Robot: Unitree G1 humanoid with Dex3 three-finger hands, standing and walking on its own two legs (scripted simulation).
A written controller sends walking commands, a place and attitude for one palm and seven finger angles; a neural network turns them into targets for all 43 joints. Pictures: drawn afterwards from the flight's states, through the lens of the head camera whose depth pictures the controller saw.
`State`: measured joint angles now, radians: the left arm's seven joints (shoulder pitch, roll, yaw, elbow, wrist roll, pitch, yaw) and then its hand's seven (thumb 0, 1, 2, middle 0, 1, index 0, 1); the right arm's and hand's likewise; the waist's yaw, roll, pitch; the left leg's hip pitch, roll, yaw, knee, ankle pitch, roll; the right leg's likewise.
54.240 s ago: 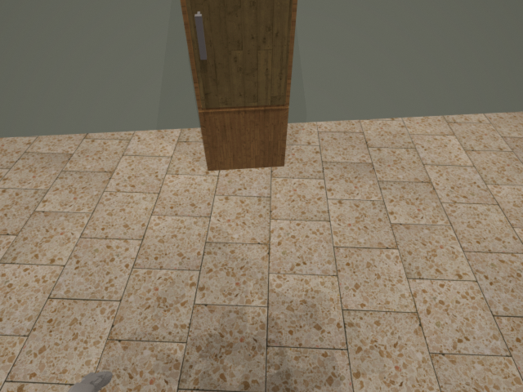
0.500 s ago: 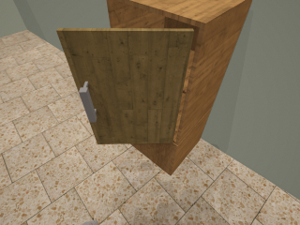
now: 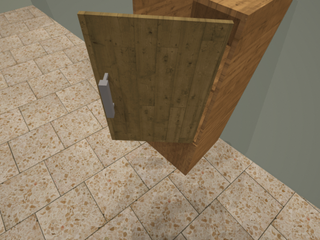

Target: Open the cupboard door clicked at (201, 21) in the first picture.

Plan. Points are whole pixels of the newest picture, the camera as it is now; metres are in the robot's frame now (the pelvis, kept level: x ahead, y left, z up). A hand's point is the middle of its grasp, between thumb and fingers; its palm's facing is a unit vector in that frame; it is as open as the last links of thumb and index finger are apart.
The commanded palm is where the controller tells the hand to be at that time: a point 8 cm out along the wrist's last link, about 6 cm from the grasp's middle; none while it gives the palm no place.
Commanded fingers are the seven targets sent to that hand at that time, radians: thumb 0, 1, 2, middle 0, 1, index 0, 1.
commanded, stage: come to a stop and stand still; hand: left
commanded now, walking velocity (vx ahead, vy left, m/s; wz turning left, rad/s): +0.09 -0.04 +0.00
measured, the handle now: (108, 96) +0.55 +0.22 -0.02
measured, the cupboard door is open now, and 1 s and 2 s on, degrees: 42 42 42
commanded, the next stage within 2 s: look again from close up in 0.46 s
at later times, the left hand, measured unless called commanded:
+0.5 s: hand out of the picture -0.05 +0.14 -0.19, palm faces +0.09 -0.99 -0.13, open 7.4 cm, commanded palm none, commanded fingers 0.00 0.90 0.90 -0.20 -0.30 -0.20 -0.30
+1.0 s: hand out of the picture +0.01 +0.22 -0.17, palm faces +0.03 -0.96 -0.29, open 7.4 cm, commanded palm none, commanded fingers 0.00 0.90 0.90 -0.20 -0.30 -0.20 -0.30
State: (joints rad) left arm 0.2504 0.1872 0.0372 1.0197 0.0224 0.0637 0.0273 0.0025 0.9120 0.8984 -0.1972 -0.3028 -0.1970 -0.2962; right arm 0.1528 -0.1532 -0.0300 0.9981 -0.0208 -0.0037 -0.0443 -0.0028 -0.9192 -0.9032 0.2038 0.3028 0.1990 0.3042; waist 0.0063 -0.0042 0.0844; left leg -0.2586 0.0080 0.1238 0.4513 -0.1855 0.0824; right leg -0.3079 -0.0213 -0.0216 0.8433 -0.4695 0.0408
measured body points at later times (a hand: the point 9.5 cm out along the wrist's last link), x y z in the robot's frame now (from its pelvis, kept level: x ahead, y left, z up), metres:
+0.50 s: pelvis -0.03 -0.01 -0.01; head -0.02 +0.01 +0.44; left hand -0.05 +0.20 -0.18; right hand -0.05 -0.24 -0.16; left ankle -0.03 +0.09 -0.74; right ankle -0.04 -0.16 -0.74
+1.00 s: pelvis -0.05 +0.00 -0.01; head -0.07 +0.01 +0.44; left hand +0.01 +0.27 -0.15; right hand +0.03 -0.26 -0.14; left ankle -0.03 +0.09 -0.74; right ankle -0.04 -0.16 -0.74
